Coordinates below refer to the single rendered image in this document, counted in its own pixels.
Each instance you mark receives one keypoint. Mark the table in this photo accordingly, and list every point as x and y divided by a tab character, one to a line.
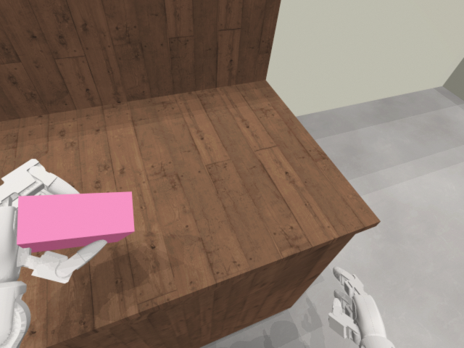
236	208

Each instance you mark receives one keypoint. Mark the robot left forearm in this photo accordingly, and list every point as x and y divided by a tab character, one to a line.
14	314

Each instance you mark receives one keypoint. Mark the left robot hand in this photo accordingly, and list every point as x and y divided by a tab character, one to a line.
31	179

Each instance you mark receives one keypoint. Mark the sponge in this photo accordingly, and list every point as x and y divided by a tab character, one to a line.
49	222

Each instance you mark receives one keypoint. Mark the right robot hand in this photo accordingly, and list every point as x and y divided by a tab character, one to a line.
362	317

